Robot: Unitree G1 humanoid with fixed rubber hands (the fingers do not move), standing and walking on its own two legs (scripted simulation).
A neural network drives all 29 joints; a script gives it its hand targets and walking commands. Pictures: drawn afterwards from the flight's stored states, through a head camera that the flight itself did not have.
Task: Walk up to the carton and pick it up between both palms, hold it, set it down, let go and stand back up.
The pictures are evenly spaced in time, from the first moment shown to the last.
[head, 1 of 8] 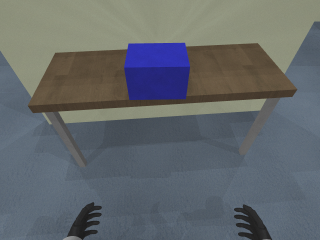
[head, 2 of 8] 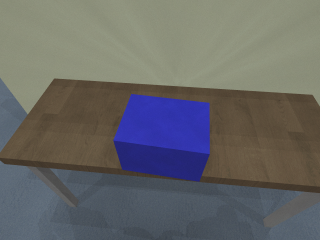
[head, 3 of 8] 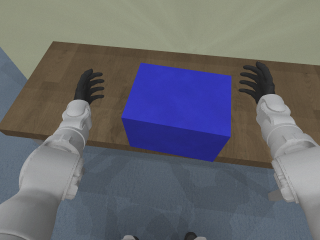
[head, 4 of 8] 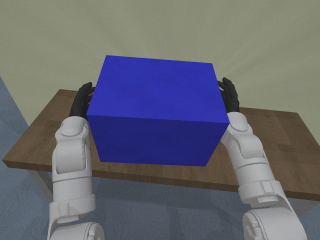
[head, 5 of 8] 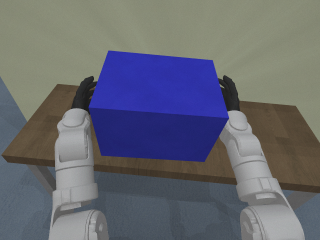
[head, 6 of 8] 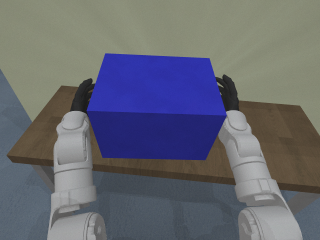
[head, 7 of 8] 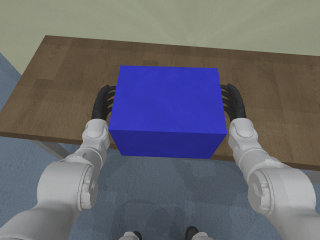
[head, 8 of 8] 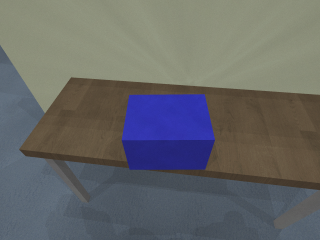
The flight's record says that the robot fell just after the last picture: no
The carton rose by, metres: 0.23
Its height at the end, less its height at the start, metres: +0.00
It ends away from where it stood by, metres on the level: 0.04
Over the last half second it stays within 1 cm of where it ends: yes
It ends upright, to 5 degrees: yes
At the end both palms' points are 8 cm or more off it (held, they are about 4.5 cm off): yes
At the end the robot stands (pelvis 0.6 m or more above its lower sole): yes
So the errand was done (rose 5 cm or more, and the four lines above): yes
